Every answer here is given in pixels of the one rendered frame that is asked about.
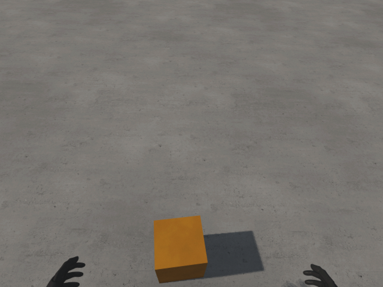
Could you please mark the right robot hand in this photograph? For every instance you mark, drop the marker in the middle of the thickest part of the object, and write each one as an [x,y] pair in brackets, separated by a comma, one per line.
[318,272]

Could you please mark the carton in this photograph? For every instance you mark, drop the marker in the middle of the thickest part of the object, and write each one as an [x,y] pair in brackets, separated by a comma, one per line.
[179,249]

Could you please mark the left robot hand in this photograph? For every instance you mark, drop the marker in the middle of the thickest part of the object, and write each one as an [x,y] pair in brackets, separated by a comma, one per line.
[62,274]

